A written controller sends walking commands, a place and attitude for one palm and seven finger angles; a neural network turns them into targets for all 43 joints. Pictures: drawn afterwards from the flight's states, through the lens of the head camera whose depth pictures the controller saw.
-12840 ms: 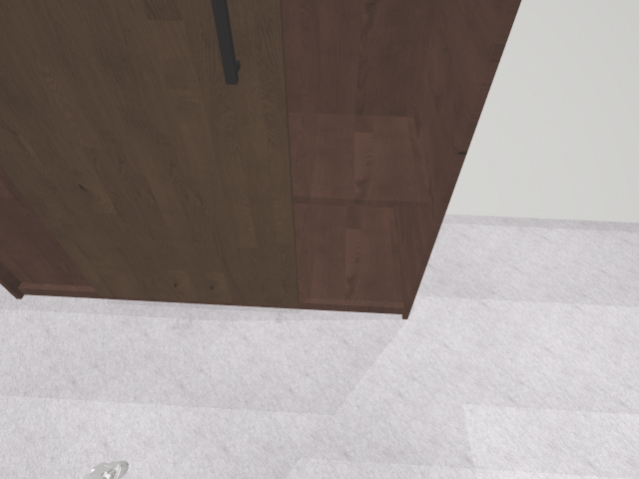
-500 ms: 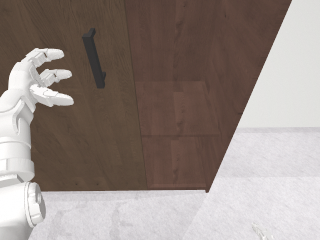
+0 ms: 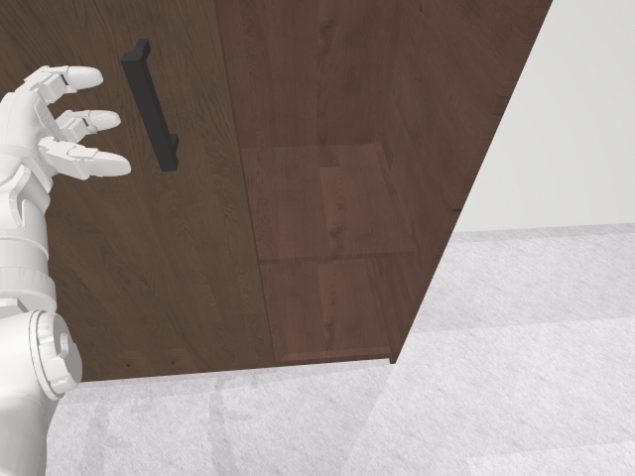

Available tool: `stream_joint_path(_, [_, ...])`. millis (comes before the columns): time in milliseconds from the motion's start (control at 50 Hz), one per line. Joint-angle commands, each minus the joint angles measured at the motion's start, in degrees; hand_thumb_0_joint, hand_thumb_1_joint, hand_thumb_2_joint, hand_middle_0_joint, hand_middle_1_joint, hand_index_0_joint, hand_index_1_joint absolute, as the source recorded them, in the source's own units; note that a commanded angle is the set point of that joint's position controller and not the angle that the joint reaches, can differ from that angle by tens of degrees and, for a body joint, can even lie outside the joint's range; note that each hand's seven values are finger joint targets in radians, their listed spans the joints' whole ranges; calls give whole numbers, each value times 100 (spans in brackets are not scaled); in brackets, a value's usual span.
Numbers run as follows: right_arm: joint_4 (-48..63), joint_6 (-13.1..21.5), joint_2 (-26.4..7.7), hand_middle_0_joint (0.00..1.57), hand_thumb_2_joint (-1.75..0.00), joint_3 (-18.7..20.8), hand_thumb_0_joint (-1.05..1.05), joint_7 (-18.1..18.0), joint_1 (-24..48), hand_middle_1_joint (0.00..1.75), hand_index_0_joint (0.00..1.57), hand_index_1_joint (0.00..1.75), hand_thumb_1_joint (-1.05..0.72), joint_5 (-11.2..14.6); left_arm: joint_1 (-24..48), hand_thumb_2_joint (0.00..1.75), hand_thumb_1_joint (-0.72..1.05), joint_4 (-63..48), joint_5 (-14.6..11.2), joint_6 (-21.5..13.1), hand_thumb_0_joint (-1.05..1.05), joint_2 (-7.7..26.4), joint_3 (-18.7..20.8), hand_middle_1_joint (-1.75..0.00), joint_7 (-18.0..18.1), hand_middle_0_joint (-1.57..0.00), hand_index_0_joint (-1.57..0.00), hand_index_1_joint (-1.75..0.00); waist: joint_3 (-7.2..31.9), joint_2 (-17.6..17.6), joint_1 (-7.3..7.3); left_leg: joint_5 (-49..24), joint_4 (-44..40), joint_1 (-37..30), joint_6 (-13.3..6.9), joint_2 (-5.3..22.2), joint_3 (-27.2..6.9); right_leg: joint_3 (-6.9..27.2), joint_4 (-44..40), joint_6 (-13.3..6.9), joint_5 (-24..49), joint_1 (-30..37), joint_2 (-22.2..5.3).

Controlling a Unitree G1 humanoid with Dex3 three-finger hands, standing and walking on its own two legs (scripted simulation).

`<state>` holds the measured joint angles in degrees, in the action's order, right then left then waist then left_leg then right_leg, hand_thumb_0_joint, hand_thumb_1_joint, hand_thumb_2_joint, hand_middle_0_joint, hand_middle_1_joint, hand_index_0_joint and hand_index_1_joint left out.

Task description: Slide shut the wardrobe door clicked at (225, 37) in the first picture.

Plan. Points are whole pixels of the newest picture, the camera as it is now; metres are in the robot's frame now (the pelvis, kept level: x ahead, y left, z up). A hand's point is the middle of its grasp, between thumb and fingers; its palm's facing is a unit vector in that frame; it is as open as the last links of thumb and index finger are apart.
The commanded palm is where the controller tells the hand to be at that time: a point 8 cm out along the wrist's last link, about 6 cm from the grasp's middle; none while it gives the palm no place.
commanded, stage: move the hooked fingers beside the handle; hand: left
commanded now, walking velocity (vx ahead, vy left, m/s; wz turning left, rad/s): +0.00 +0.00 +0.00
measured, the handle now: (156, 108) +0.51 +0.20 +0.21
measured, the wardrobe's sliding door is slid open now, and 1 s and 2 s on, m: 0.38 0.38 0.38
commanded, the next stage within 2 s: feel for the door with the fingertips in 0.66 s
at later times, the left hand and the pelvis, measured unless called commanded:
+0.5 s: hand (90, 135) +0.45 +0.26 +0.21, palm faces +0.10 -0.99 +0.01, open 14.0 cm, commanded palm +0.43 +0.31 +0.21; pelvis +0.00 +0.00 +0.00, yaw +0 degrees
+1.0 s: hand (108, 135) +0.45 +0.23 +0.21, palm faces +0.07 -1.00 +0.02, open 14.0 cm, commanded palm +0.42 +0.28 +0.21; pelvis +0.00 +0.00 +0.00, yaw +0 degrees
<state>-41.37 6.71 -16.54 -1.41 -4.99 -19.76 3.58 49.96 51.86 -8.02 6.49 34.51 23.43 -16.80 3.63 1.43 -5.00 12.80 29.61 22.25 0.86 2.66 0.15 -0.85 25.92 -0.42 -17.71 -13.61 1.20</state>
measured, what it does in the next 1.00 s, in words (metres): stands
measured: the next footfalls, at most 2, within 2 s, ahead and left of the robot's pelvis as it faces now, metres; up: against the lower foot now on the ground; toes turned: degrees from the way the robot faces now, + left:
none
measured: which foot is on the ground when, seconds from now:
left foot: down 0.00-1.00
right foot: down 0.00-1.00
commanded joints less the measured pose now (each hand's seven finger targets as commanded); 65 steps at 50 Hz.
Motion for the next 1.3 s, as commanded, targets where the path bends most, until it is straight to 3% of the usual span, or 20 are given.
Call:
stream_joint_path(0, [577,187,-964,20,-90,379,0,-87,-134,30,20,30,-90,58,2620,30,-50,-1125,-121,-339,0,1727,221,-120,-135,-30,-30,-120,1689,189,71,-1682,12,-1616,-297,-270,20,-67,-250,7,2412,-192,204])
stream_joint_path(80, [571,158,-965,20,-90,386,0,-72,-178,30,20,30,-90,66,2719,30,-50,-1184,-117,-279,0,1591,93,-120,-119,-30,-30,-120,1585,311,5,-1650,37,-1637,-302,-270,8,-71,-272,0,2311,-357,217])
stream_joint_path(140, [572,167,-982,20,-90,410,0,-65,-215,30,20,30,-90,45,2854,30,-50,-1558,-131,-380,0,1700,178,-120,-79,-30,-30,-120,1879,532,8,-1853,104,-1895,-290,-254,-28,-75,-240,-24,2378,-328,237])
stream_joint_path(200, [522,185,-964,20,-90,403,0,-68,-205,30,20,30,-90,43,2968,30,-50,-1571,-182,-397,0,1520,69,-120,-59,-30,-30,-120,1802,537,-40,-1778,61,-1944,-263,-233,-73,-112,-267,-22,2229,-455,253])
stream_joint_path(260, [530,168,-996,20,-90,404,0,-58,-231,30,20,30,-90,25,2708,30,-50,-1542,-140,-368,0,1914,432,-120,-3,-30,-30,-120,2025,431,95,-1954,80,-1873,-280,-246,-57,-98,-200,-27,2494,-195,228])
stream_joint_path(340, [610,116,-967,20,-90,392,0,-41,-144,30,20,30,-90,53,2354,30,-50,-1476,-128,-259,0,1746,332,-120,-11,-30,-30,-120,1808,376,139,-1934,106,-1696,-299,-262,13,-97,-176,-29,2582,-134,230])
stream_joint_path(460, [597,60,-975,20,-90,365,0,-82,-120,30,20,30,-90,62,2762,30,-50,-1323,-124,-238,0,1859,291,-120,-45,-30,-30,-120,1598,277,9,-1586,78,-1539,-308,-266,3,-56,-233,4,2332,-330,198])
stream_joint_path(500, [605,64,-945,20,-90,362,0,-88,-109,30,20,30,-90,69,2857,30,-50,-1306,-113,-298,0,1643,92,-120,-66,-30,-30,-120,1597,370,-35,-1559,83,-1621,-296,-260,-14,-56,-241,-3,2246,-415,201])
stream_joint_path(560, [578,63,-968,20,-90,374,0,-98,-139,30,20,30,-90,51,2884,30,-50,-1355,-144,-398,0,1819,230,-120,-110,-30,-30,-120,1863,379,-19,-1763,139,-1733,-299,-254,-21,-32,-194,-2,2495,-287,185])
stream_joint_path(580, [597,62,-939,20,-90,371,0,-101,-111,30,20,30,-90,69,2830,30,-50,-1340,-162,-406,0,1640,92,-120,-140,-30,-30,-120,1836,364,-15,-1738,133,-1740,-286,-250,-28,-50,-185,-5,2451,-302,189])
stream_joint_path(660, [578,69,-959,20,-90,361,0,-100,-105,30,20,30,-90,78,2836,30,-50,-1245,-197,-380,0,1653,97,-120,-169,-30,-30,-120,1775,400,-5,-1667,115,-1683,-287,-260,-28,-53,-195,-12,2382,-328,179])
stream_joint_path(680, [583,77,-940,20,-90,359,0,-95,-94,30,20,30,-90,86,2807,30,-50,-1211,-198,-341,0,1440,-62,-120,-174,-30,-30,-120,1702,371,-29,-1631,121,-1704,-295,-269,-29,-55,-213,-6,2336,-410,189])
stream_joint_path(740, [551,76,-974,20,-90,367,0,-98,-141,30,20,30,-90,66,2879,30,-50,-1198,-187,-353,0,1722,176,-120,-104,-30,-30,-120,1724,364,20,-1565,111,-1640,-288,-259,-59,-70,-216,-29,2212,-366,196])
stream_joint_path(800, [610,125,-915,20,-90,366,0,-70,-68,30,20,30,-90,73,2785,30,-50,-1512,-233,-366,0,1252,-113,-120,-50,-30,-30,-120,1828,434,7,-1654,92,-1877,-271,-244,-90,-93,-229,-26,2200,-425,216])
stream_joint_path(880, [620,164,-904,20,-90,371,0,-42,4,30,20,30,-90,62,2719,30,-50,-1766,-275,-292,0,1163,-60,-120,71,-30,-30,-120,1883,435,80,-1693,70,-1882,-275,-258,-72,-101,-217,-37,2255,-328,222])
stream_joint_path(940, [616,147,-893,20,-90,343,0,-32,39,30,20,30,-90,65,2571,30,-50,-1652,-229,-179,0,1260,57,-120,223,-30,-30,-120,1609,256,127,-1486,27,-1612,-294,-265,-45,-108,-249,-35,2084,-288,224])
stream_joint_path(1000, [672,159,-845,20,-90,354,0,-9,85,30,20,30,-90,50,2582,30,-50,-1905,-160,-160,0,1092,-6,-120,362,-30,-30,-120,1780,324,144,-1569,11,-1736,-285,-264,-44,-107,-232,-32,2147,-244,225])
stream_joint_path(1100, [611,170,-803,20,-90,331,0,-28,133,30,20,30,-90,46,2897,30,-50,-1923,-160,-166,0,897,-164,-120,453,-30,-30,-120,1584,224,49,-1381,-26,-1663,-292,-267,-25,-86,-296,-14,2024,-310,230])
stream_joint_path(1160, [534,167,-818,20,-90,312,0,-46,89,30,20,30,-90,29,3030,30,-50,-1590,-98,-171,0,1031,-89,-120,531,-30,-30,-120,1458,161,12,-1204,-52,-1568,-305,-263,-28,-75,-342,-7,1826,-404,216])
stream_joint_path(1280, [444,204,-820,20,-90,320,0,-40,-75,30,20,30,-90,-2,3485,30,-50,-1122,0,-374,0,1021,-204,-120,498,-30,-30,-120,1607,213,-86,-1194,-13,-1604,-291,-275,-45,-48,-319,-5,1859,-448,192])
